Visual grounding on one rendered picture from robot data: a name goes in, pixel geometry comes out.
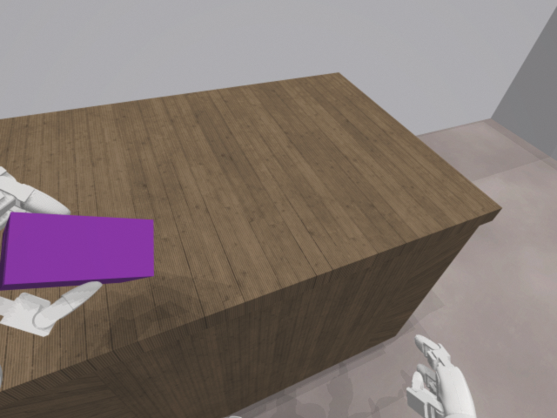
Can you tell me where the sponge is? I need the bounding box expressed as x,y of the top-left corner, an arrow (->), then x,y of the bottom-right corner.
0,212 -> 154,291

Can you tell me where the table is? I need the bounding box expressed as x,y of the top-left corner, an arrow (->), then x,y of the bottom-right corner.
0,72 -> 502,418

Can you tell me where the robot right hand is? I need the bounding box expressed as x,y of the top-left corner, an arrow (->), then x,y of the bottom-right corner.
406,334 -> 477,418

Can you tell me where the robot left hand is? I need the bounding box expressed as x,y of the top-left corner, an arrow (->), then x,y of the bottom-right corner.
0,166 -> 103,337

